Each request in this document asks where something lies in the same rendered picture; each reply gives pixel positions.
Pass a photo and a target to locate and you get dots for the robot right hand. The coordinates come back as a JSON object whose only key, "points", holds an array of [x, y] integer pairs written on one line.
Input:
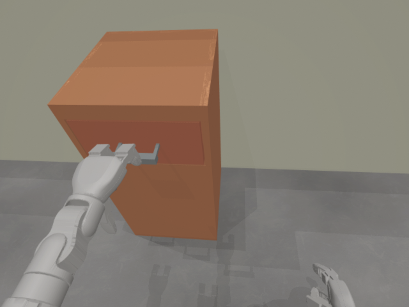
{"points": [[338, 294]]}

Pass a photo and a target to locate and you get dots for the handle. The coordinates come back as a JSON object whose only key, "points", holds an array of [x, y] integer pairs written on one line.
{"points": [[147, 158]]}

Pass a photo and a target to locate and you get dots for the drawer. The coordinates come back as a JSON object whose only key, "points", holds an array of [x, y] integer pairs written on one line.
{"points": [[181, 142]]}

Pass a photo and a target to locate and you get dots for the robot left hand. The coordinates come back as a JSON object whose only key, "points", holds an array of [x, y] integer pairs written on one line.
{"points": [[100, 174]]}

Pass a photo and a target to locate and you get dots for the robot left forearm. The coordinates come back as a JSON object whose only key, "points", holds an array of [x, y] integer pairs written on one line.
{"points": [[48, 276]]}

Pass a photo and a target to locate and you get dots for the cabinet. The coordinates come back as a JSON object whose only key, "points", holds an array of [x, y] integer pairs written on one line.
{"points": [[166, 75]]}

